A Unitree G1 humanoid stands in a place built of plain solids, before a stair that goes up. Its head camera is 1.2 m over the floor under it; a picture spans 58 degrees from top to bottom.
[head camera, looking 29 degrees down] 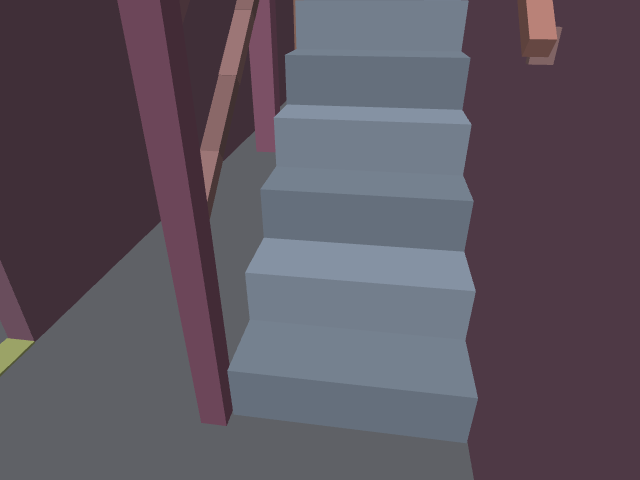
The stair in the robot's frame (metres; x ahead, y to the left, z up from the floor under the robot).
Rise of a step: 0.20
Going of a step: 0.25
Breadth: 0.75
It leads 8 degrees to the right of straight ahead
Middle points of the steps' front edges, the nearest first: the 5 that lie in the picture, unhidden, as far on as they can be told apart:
0.92 -0.08 0.20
1.17 -0.12 0.40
1.41 -0.15 0.60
1.65 -0.19 0.80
1.90 -0.22 1.00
